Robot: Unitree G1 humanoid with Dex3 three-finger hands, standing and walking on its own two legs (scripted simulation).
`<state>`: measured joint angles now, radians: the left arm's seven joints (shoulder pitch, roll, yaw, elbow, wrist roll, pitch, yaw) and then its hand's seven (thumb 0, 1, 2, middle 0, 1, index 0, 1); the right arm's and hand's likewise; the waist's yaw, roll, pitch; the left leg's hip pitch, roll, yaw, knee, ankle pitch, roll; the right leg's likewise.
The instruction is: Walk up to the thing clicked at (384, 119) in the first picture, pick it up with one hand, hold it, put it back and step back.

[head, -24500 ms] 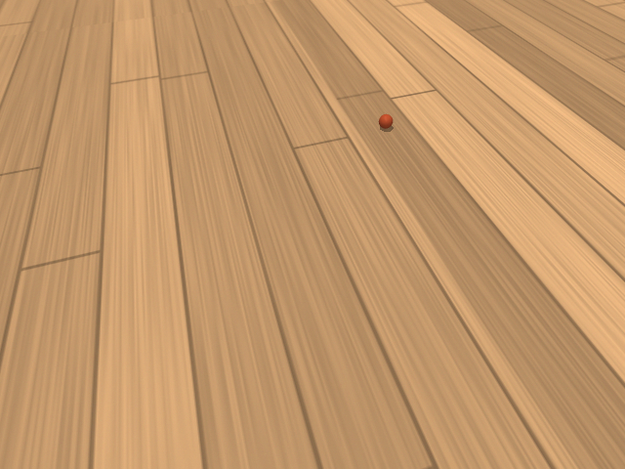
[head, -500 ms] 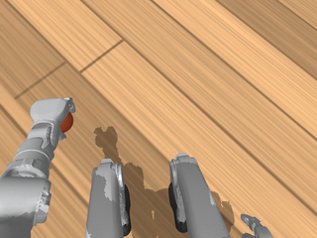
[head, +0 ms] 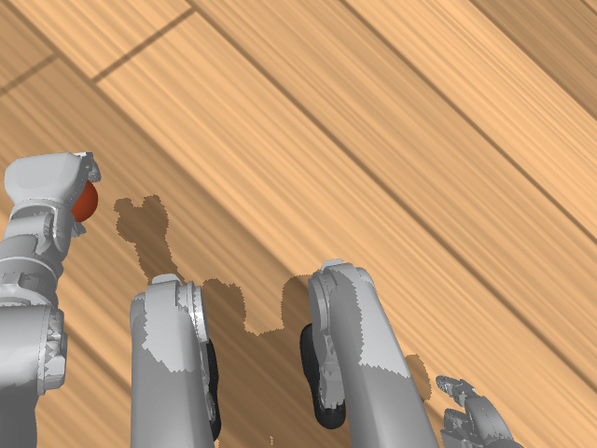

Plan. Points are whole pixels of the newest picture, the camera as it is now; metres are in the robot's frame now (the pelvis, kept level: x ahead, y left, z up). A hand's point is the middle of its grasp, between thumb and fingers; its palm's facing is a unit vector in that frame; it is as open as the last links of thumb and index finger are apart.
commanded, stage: crouch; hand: left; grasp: from above
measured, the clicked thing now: (69, 198) +0.44 +0.30 -0.19
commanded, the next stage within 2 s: lower in 0.46 s
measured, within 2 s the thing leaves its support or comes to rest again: neither
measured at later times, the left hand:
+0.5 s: hand (82, 209) +0.43 +0.29 -0.22, palm faces -0.45 -0.07 -0.89, open 9.4 cm
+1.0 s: hand (98, 216) +0.44 +0.29 -0.29, palm faces -0.45 -0.09 -0.89, open 9.4 cm
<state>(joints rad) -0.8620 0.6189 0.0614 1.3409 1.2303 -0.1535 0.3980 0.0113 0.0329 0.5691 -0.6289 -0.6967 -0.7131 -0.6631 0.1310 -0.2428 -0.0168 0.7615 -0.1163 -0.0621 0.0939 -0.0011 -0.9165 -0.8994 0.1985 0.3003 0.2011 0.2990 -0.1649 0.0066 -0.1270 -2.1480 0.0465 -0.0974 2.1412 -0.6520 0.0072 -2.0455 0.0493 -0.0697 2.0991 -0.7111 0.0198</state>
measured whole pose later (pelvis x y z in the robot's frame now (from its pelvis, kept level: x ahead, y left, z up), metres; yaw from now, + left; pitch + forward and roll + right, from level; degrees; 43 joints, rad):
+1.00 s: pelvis -0.01 +0.00 -0.09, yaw -4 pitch +32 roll -9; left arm -0.90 0.78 0.14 1.46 1.28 -0.24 0.46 0.01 0.05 0.56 -0.61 -0.71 -0.69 -0.68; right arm 0.10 -0.26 0.10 0.76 -0.17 -0.07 0.13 0.00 -0.92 -0.90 0.20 0.30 0.20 0.30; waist -0.23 -0.06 0.02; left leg -2.36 0.05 -0.17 2.45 -0.66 -0.01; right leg -2.24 0.07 -0.13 2.38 -0.70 0.02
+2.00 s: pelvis +0.00 +0.00 -0.11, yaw -8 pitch +27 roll -12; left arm -0.95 0.91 0.15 1.65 1.26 -0.23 0.59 0.01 0.05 0.56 -0.61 -0.70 -0.69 -0.68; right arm 0.08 -0.29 0.23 0.73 -0.24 -0.19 0.21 0.00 -0.91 -0.90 0.20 0.30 0.20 0.30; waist -0.30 -0.12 0.12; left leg -2.37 0.06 -0.25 2.55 -0.69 -0.01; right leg -2.24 0.11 -0.18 2.42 -0.70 0.04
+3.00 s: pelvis -0.01 +0.00 -0.11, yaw -9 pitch +25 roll -14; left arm -0.97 0.98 0.13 1.70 1.24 -0.22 0.62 0.00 -0.30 0.80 -0.24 -0.89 -0.27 -0.86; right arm 0.06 -0.32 0.29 0.68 -0.26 -0.24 0.24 0.00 -0.90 -0.90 0.20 0.30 0.20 0.30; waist -0.32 -0.15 0.15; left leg -2.35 0.06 -0.29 2.56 -0.69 -0.01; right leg -2.21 0.12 -0.21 2.40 -0.69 0.05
